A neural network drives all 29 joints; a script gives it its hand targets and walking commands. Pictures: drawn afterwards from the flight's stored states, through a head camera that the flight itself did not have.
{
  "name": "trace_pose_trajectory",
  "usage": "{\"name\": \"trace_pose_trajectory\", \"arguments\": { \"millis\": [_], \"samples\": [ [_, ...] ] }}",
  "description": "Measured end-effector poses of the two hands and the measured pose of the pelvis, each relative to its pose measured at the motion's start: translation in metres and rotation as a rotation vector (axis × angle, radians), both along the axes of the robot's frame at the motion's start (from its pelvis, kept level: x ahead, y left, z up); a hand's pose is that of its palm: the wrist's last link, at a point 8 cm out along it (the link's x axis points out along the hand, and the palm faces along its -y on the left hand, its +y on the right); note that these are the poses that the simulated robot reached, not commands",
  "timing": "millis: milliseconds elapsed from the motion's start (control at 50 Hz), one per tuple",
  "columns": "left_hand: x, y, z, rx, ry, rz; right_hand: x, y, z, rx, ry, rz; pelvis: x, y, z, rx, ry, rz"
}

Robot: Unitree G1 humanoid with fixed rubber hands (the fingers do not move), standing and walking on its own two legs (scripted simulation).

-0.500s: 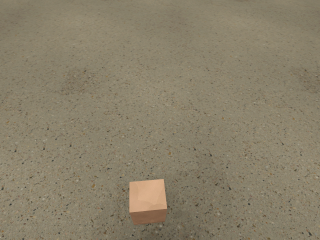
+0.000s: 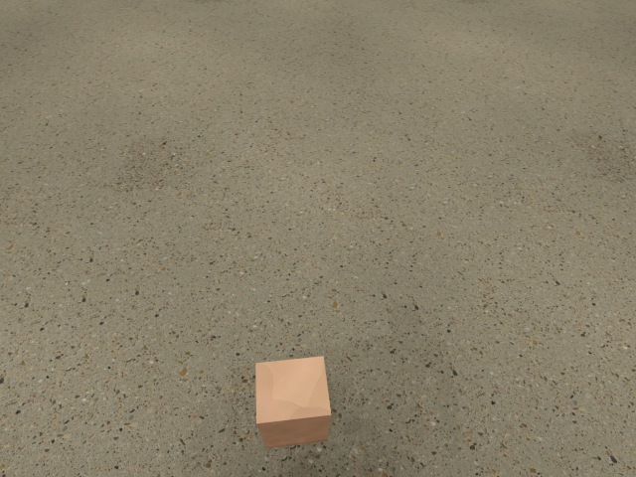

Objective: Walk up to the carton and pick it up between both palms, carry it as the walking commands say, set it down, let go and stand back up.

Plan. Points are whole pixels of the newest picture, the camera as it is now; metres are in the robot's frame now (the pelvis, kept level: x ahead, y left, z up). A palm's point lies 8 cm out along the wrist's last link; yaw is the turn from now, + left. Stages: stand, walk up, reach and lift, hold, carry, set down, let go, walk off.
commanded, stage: stand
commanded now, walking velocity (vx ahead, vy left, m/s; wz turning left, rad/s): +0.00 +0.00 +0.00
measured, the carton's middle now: (293, 404) +0.40 +0.05 -0.64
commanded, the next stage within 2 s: reach and lift in 0.18 s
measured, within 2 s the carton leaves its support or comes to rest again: neither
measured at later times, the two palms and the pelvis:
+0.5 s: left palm out of the picture +0.13 +0.26 -0.13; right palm (474, 474) +0.15 -0.21 -0.13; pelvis -0.01 +0.01 -0.01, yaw +8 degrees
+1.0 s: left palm (156, 442) +0.21 +0.24 -0.17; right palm (441, 436) +0.21 -0.19 -0.17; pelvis -0.06 +0.01 -0.07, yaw +6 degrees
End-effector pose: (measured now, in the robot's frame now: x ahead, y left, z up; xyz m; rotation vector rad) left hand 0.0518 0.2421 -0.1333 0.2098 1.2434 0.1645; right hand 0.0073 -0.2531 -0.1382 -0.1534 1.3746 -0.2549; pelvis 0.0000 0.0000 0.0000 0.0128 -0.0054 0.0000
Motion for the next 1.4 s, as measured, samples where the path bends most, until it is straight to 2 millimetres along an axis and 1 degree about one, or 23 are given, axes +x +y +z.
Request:
{"name": "trace_pose_trajectory", "arguments": {
  "millis": [180, 200, 220, 260, 320, 360, 380, 420, 480, 540, 600, 680, 760, 860, 940, 1080, 1200, 1400],
  "samples": [
    [-0.002, 0.000, -0.001, -0.002, 0.012, -0.005, -0.003, 0.002, -0.001, 0.004, 0.004, -0.011, 0.001, 0.001, 0.000, 0.002, -0.002, -0.001],
    [0.005, -0.002, 0.000, -0.015, -0.007, -0.023, 0.006, 0.002, 0.000, 0.006, -0.024, 0.000, 0.000, 0.001, -0.002, -0.001, 0.021, 0.012],
    [0.016, -0.003, 0.000, -0.026, -0.025, -0.037, 0.022, 0.002, 0.000, 0.004, -0.056, 0.028, -0.003, 0.001, -0.005, -0.006, 0.045, 0.029],
    [0.042, -0.003, -0.003, -0.038, -0.033, -0.053, 0.061, 0.000, 0.001, 0.001, -0.108, 0.070, -0.011, 0.003, -0.012, -0.015, 0.072, 0.060],
    [0.079, -0.001, 0.001, -0.047, -0.032, -0.052, 0.119, 0.003, 0.008, 0.004, -0.135, 0.126, -0.020, 0.004, -0.016, -0.017, 0.091, 0.095],
    [0.091, 0.003, 0.005, -0.045, -0.017, -0.048, 0.145, 0.010, 0.015, 0.012, -0.141, 0.149, -0.021, 0.005, -0.015, -0.023, 0.102, 0.111],
    [0.093, 0.005, 0.006, -0.043, -0.007, -0.048, 0.152, 0.014, 0.017, 0.020, -0.142, 0.155, -0.021, 0.005, -0.014, -0.027, 0.108, 0.117],
    [0.091, 0.009, 0.006, -0.040, 0.010, -0.047, 0.156, 0.024, 0.019, 0.042, -0.141, 0.157, -0.017, 0.006, -0.013, -0.036, 0.128, 0.131],
    [0.083, 0.013, 0.001, -0.040, 0.009, -0.043, 0.148, 0.037, 0.014, 0.073, -0.138, 0.143, -0.011, 0.007, -0.013, -0.052, 0.182, 0.147],
    [0.082, 0.013, -0.009, -0.049, -0.027, -0.042, 0.141, 0.045, 0.006, 0.091, -0.161, 0.130, -0.010, 0.008, -0.020, -0.068, 0.239, 0.156],
    [0.090, 0.009, -0.019, -0.058, -0.084, -0.047, 0.139, 0.048, -0.002, 0.099, -0.208, 0.116, -0.015, 0.009, -0.029, -0.076, 0.283, 0.157],
    [0.106, 0.004, -0.029, -0.062, -0.149, -0.053, 0.144, 0.045, -0.010, 0.092, -0.262, 0.110, -0.025, 0.010, -0.043, -0.074, 0.307, 0.148],
    [0.122, 0.000, -0.032, -0.062, -0.198, -0.055, 0.152, 0.043, -0.014, 0.086, -0.301, 0.115, -0.037, 0.010, -0.052, -0.067, 0.306, 0.136],
    [0.135, -0.001, -0.033, -0.060, -0.240, -0.049, 0.165, 0.047, -0.019, 0.097, -0.340, 0.114, -0.049, 0.009, -0.059, -0.058, 0.296, 0.123],
    [0.149, -0.001, -0.035, -0.061, -0.265, -0.045, 0.183, 0.053, -0.025, 0.104, -0.376, 0.114, -0.058, 0.007, -0.065, -0.052, 0.296, 0.118],
    [0.184, -0.006, -0.040, -0.068, -0.319, -0.033, 0.228, 0.068, -0.035, 0.106, -0.449, 0.119, -0.068, 0.004, -0.077, -0.045, 0.338, 0.114],
    [0.214, -0.010, -0.048, -0.077, -0.385, -0.007, 0.262, 0.081, -0.046, 0.107, -0.509, 0.116, -0.070, 0.000, -0.088, -0.044, 0.414, 0.115],
    [0.260, -0.008, -0.065, -0.083, -0.497, 0.043, 0.312, 0.095, -0.064, 0.110, -0.614, 0.107, -0.068, -0.007, -0.102, -0.050, 0.557, 0.113]
  ]
}}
